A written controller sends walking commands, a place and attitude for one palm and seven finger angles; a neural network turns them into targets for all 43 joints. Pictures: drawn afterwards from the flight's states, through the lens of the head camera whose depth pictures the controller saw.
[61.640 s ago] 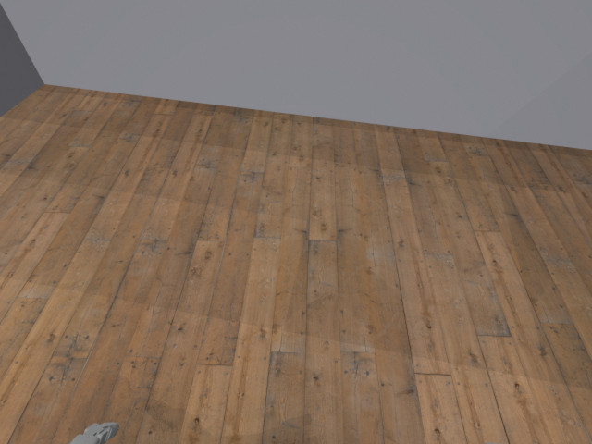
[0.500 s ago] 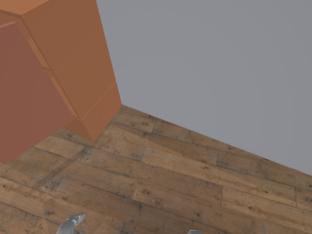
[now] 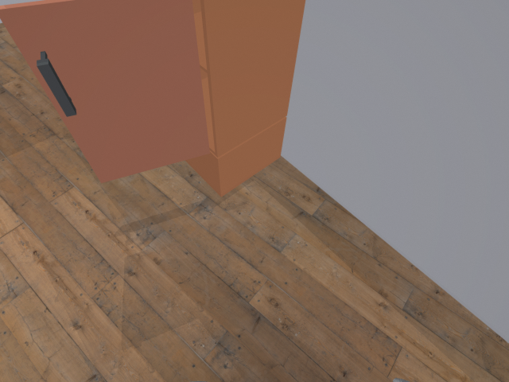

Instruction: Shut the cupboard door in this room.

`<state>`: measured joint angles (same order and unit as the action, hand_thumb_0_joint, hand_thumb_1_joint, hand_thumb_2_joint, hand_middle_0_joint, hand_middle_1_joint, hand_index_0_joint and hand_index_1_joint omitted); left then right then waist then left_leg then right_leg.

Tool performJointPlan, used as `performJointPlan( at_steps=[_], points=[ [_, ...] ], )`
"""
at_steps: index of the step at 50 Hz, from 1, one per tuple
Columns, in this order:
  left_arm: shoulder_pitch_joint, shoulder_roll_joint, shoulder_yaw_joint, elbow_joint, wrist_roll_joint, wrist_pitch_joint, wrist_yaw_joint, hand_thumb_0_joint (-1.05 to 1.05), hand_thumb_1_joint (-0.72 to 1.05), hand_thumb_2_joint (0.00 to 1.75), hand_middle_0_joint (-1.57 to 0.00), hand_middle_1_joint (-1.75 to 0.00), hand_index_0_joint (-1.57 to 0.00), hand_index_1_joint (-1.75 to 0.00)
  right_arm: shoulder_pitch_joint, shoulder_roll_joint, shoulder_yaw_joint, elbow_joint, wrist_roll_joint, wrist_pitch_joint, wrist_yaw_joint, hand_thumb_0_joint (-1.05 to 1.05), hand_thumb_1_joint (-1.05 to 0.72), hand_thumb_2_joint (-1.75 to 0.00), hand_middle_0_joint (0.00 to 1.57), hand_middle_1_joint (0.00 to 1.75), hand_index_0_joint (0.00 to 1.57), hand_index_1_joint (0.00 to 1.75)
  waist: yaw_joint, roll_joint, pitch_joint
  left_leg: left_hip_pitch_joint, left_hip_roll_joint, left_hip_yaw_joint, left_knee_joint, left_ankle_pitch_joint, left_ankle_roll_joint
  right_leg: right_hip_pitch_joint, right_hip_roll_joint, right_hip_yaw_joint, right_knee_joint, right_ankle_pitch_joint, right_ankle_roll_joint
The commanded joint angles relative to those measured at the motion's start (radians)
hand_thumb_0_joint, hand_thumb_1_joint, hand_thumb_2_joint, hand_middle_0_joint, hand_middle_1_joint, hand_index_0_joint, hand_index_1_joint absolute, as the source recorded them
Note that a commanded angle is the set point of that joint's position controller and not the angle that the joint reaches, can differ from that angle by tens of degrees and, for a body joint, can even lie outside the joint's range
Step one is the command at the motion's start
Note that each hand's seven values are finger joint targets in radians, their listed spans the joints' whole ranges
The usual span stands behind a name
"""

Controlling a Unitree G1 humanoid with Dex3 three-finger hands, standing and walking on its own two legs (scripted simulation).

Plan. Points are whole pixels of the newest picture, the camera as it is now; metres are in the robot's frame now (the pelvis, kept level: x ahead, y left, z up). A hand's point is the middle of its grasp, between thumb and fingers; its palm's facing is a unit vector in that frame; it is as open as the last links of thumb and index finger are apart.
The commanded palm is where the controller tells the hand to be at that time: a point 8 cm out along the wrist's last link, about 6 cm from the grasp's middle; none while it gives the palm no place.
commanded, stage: turn to face it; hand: left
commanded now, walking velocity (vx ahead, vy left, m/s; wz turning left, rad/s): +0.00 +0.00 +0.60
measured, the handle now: (57, 84) +0.72 +0.55 -0.02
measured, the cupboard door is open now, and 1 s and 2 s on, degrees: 71 71 71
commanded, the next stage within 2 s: take the last steps up to it in 0.58 s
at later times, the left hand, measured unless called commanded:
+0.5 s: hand out of the picture +0.09 +0.19 -0.13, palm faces +0.23 -0.93 -0.29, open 7.4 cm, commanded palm none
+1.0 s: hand out of the picture -0.10 +0.14 -0.16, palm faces +0.49 -0.84 -0.23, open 7.4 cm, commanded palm none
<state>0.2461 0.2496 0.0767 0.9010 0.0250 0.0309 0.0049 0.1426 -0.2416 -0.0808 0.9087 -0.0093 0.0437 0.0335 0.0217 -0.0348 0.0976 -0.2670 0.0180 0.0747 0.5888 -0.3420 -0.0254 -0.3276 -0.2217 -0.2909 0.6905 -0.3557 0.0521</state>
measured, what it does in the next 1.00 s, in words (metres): steps on the spot, turning left: right foot, then left foot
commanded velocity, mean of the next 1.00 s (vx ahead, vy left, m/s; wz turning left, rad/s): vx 0.10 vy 0.01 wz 0.28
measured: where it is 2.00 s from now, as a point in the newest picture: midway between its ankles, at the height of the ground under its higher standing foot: (226, 331)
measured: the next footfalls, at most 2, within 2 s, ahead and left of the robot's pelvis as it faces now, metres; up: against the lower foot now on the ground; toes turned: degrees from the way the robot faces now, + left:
right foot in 0.46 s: +0.10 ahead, -0.12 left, +0.00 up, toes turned +9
left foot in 0.98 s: -0.02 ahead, +0.09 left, +0.00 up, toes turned +27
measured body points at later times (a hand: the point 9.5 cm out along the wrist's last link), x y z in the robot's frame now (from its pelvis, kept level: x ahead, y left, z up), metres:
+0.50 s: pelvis +0.02 -0.03 +0.00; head +0.07 -0.06 +0.45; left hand +0.08 +0.24 -0.11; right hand +0.12 -0.26 -0.16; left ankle -0.02 +0.10 -0.71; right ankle +0.06 -0.12 -0.73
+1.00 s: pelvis +0.03 -0.01 +0.01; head +0.05 +0.00 +0.46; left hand -0.13 +0.19 -0.14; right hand +0.20 -0.19 -0.13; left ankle -0.05 +0.07 -0.73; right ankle +0.06 -0.12 -0.72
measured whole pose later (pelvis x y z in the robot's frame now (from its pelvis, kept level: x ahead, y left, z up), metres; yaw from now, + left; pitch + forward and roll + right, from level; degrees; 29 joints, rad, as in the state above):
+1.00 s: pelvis +0.03 -0.01 +0.01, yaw +23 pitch +1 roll +0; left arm 0.40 0.20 0.07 1.07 0.03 0.00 0.00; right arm 0.18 -0.18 -0.05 0.99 -0.02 -0.01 0.01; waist 0.07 -0.01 0.02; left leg -0.17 0.02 0.07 0.47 -0.34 0.01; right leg -0.26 -0.10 -0.21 0.58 -0.36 0.00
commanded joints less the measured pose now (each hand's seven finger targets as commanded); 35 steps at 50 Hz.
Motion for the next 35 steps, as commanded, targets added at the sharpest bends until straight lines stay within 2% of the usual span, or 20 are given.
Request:
performJointPlan(
  at_steps=[1, 2, 4, 6, 10, 14, 16, 18, 20, 21, 22, 23, 24, 25, 26, 27, 28, 29, 32, 35],
  points=[
    [-0.135, 0.068, 0.010, -0.123, -0.008, -0.002, 0.013, 0.00, 0.90, 0.90, -0.20, -0.30, -0.20, -0.30, 0.199, -0.260, -0.054, -0.014, -0.008, -0.031, -0.038, 0.00, -0.90, -0.90, 0.20, 0.30, 0.20, 0.30, -0.118, 0.352, -0.203, 0.288, 0.386, -0.468, -0.219, 0.744, 0.235, -0.346, 0.072, 0.238, 0.426, -0.284, 0.039],
    [-0.137, 0.082, 0.015, -0.104, -0.013, -0.004, 0.010, 0.00, 0.90, 0.90, -0.20, -0.30, -0.20, -0.30, 0.138, -0.222, -0.044, -0.025, -0.010, -0.029, -0.049, 0.00, -0.90, -0.90, 0.20, 0.30, 0.20, 0.30, -0.094, 0.323, -0.166, 0.244, 0.329, -0.391, -0.207, 0.708, 0.223, -0.341, 0.078, 0.259, 0.467, -0.211, 0.038],
    [-0.093, 0.085, 0.020, -0.064, -0.014, -0.005, -0.002, 0.00, 0.90, 0.90, -0.20, -0.30, -0.20, -0.30, 0.055, -0.177, -0.023, -0.050, -0.012, -0.037, -0.053, 0.00, -0.90, -0.90, 0.20, 0.30, 0.20, 0.30, -0.042, 0.197, -0.130, 0.192, 0.241, -0.293, -0.208, 0.677, 0.181, -0.303, 0.093, 0.259, 0.494, -0.086, 0.046],
    [-0.059, 0.089, 0.020, -0.044, -0.013, -0.002, -0.002, 0.00, 0.90, 0.90, -0.20, -0.30, -0.20, -0.30, 0.053, -0.164, -0.017, -0.056, -0.007, -0.042, -0.053, 0.00, -0.90, -0.90, 0.20, 0.30, 0.20, 0.30, -0.030, 0.167, -0.136, 0.202, 0.203, -0.249, -0.216, 0.668, 0.158, -0.282, 0.103, 0.260, 0.485, -0.028, 0.052],
    [-0.078, 0.088, 0.013, -0.055, -0.015, 0.001, 0.004, 0.00, 0.90, 0.90, -0.20, -0.30, -0.20, -0.30, 0.077, -0.161, -0.018, -0.053, -0.007, -0.042, -0.054, 0.00, -0.90, -0.90, 0.20, 0.30, 0.20, 0.30, -0.037, 0.171, -0.119, 0.203, 0.210, -0.306, -0.221, 0.650, 0.187, -0.267, 0.116, 0.273, 0.401, -0.037, 0.064],
    [-0.130, 0.074, 0.008, -0.080, -0.018, -0.003, 0.006, 0.00, 0.90, 0.90, -0.20, -0.30, -0.20, -0.30, 0.102, -0.159, -0.024, -0.045, -0.012, -0.037, -0.053, 0.00, -0.90, -0.90, 0.20, 0.30, 0.20, 0.30, -0.055, 0.188, -0.121, 0.203, 0.209, -0.363, -0.205, 0.642, 0.201, -0.237, 0.140, 0.274, 0.296, -0.074, 0.059],
    [-0.132, 0.064, 0.003, -0.085, -0.020, -0.005, 0.007, 0.00, 0.90, 0.90, -0.20, -0.30, -0.20, -0.30, 0.090, -0.162, -0.028, -0.046, -0.014, -0.033, -0.053, 0.00, -0.90, -0.90, 0.20, 0.30, 0.20, 0.30, -0.052, 0.199, -0.125, 0.183, 0.199, -0.373, -0.186, 0.628, 0.200, -0.189, 0.157, 0.263, 0.210, -0.088, 0.053],
    [-0.124, 0.058, -0.002, -0.087, -0.023, -0.013, 0.008, 0.00, 0.90, 0.90, -0.20, -0.30, -0.20, -0.30, 0.081, -0.155, -0.028, -0.050, -0.016, -0.030, -0.052, 0.00, -0.90, -0.90, 0.20, 0.30, 0.20, 0.30, -0.049, 0.200, -0.133, 0.138, 0.190, -0.403, -0.158, 0.670, 0.196, -0.094, 0.183, 0.248, 0.093, -0.086, 0.041],
    [-0.065, 0.056, -0.001, -0.076, -0.026, -0.022, 0.010, 0.00, 0.90, 0.90, -0.20, -0.30, -0.20, -0.30, 0.054, -0.154, -0.029, -0.054, -0.014, -0.027, -0.052, 0.00, -0.90, -0.90, 0.20, 0.30, 0.20, 0.30, -0.021, 0.200, -0.153, 0.090, 0.166, -0.408, -0.115, 0.653, 0.173, 0.026, 0.205, 0.234, -0.061, 0.010, 0.028],
    [-0.016, 0.061, 0.003, -0.063, -0.026, -0.030, 0.011, 0.00, 0.90, 0.90, -0.20, -0.30, -0.20, -0.30, 0.041, -0.144, -0.028, -0.056, -0.009, -0.027, -0.050, 0.00, -0.90, -0.90, 0.20, 0.30, 0.20, 0.30, 0.007, 0.179, -0.167, 0.040, 0.141, -0.391, -0.070, 0.578, 0.142, 0.127, 0.196, 0.233, -0.198, 0.123, 0.023],
    [0.032, 0.101, 0.009, -0.051, -0.018, -0.042, 0.016, 0.00, 0.90, 0.90, -0.20, -0.30, -0.20, -0.30, 0.050, -0.109, -0.025, -0.057, 0.000, -0.031, -0.045, 0.00, -0.90, -0.90, 0.20, 0.30, 0.20, 0.30, 0.025, 0.081, -0.193, -0.063, 0.082, -0.348, 0.024, 0.396, 0.086, 0.274, 0.115, 0.304, -0.317, 0.254, 0.003],
    [0.068, 0.192, 0.026, -0.044, 0.000, -0.055, 0.025, 0.00, 0.90, 0.90, -0.20, -0.30, -0.20, -0.30, 0.070, -0.043, -0.015, -0.072, 0.009, -0.035, -0.037, 0.00, -0.90, -0.90, 0.20, 0.30, 0.20, 0.30, 0.033, -0.207, -0.218, -0.266, -0.073, -0.174, 0.260, -0.053, 0.003, 0.430, -0.162, 0.573, -0.349, 0.506, -0.103],
    [0.074, 0.203, 0.025, -0.049, -0.010, -0.053, 0.025, 0.00, 0.90, 0.90, -0.20, -0.30, -0.20, -0.30, 0.077, -0.078, -0.024, -0.071, 0.001, -0.018, -0.044, 0.00, -0.90, -0.90, 0.20, 0.30, 0.20, 0.30, 0.026, -0.202, -0.199, -0.249, -0.075, -0.182, 0.439, -0.294, -0.010, 0.289, -0.283, 0.628, -0.366, 0.554, -0.197],
    [0.025, 0.176, 0.029, -0.059, -0.011, -0.051, 0.028, 0.00, 0.90, 0.90, -0.20, -0.30, -0.20, -0.30, 0.060, -0.083, -0.029, -0.052, -0.004, -0.003, -0.039, 0.00, -0.90, -0.90, 0.20, 0.30, 0.20, 0.30, 0.021, -0.206, -0.139, -0.237, -0.046, -0.214, 0.558, -0.249, -0.004, 0.167, -0.235, 0.618, -0.400, 0.394, -0.212],
    [-0.035, 0.147, 0.021, -0.069, -0.010, -0.047, 0.027, 0.00, 0.90, 0.90, -0.20, -0.30, -0.20, -0.30, 0.061, -0.082, -0.032, -0.031, -0.007, 0.005, -0.032, 0.00, -0.90, -0.90, 0.20, 0.30, 0.20, 0.30, -0.008, -0.152, -0.083, -0.255, -0.036, -0.202, 0.636, -0.165, -0.008, 0.120, -0.172, 0.552, -0.412, 0.272, -0.197],
    [-0.074, 0.114, 0.016, -0.079, -0.010, -0.048, 0.026, 0.00, 0.90, 0.90, -0.20, -0.30, -0.20, -0.30, 0.080, -0.078, -0.031, -0.008, -0.011, 0.008, -0.024, 0.00, -0.90, -0.90, 0.20, 0.30, 0.20, 0.30, -0.028, -0.119, -0.069, -0.259, -0.020, -0.189, 0.666, -0.085, -0.015, 0.104, -0.120, 0.465, -0.409, 0.221, -0.172],
    [-0.093, 0.097, 0.013, -0.084, -0.010, -0.048, 0.028, 0.00, 0.90, 0.90, -0.20, -0.30, -0.20, -0.30, 0.100, -0.070, -0.029, 0.006, -0.010, 0.009, -0.020, 0.00, -0.90, -0.90, 0.20, 0.30, 0.20, 0.30, -0.038, -0.123, -0.073, -0.250, -0.009, -0.176, 0.662, -0.042, -0.023, 0.099, -0.094, 0.403, -0.407, 0.219, -0.151],
    [-0.085, 0.087, 0.011, -0.086, -0.008, -0.052, 0.029, 0.00, 0.90, 0.90, -0.20, -0.30, -0.20, -0.30, 0.106, -0.063, -0.026, 0.014, -0.012, 0.010, -0.018, 0.00, -0.90, -0.90, 0.20, 0.30, 0.20, 0.30, -0.037, -0.135, -0.079, -0.242, -0.006, -0.161, 0.655, -0.012, -0.029, 0.099, -0.079, 0.370, -0.410, 0.221, -0.144],
    [-0.019, 0.088, 0.013, -0.057, -0.006, -0.055, 0.027, 0.00, 0.90, 0.90, -0.20, -0.30, -0.20, -0.30, 0.084, -0.054, -0.019, 0.019, -0.013, 0.011, -0.018, 0.00, -0.90, -0.90, 0.20, 0.30, 0.20, 0.30, -0.014, -0.124, -0.089, -0.242, -0.007, -0.132, 0.562, -0.014, -0.042, 0.157, -0.071, 0.335, -0.411, 0.238, -0.148],
    [0.060, 0.099, 0.019, -0.020, -0.001, -0.059, 0.025, 0.00, 0.90, 0.90, -0.20, -0.30, -0.20, -0.30, 0.041, -0.033, -0.006, 0.018, -0.012, 0.005, -0.020, 0.00, -0.90, -0.90, 0.20, 0.30, 0.20, 0.30, 0.020, -0.113, -0.104, -0.228, 0.002, -0.097, 0.413, -0.062, -0.049, 0.232, -0.092, 0.340, -0.405, 0.317, -0.165]
  ],
)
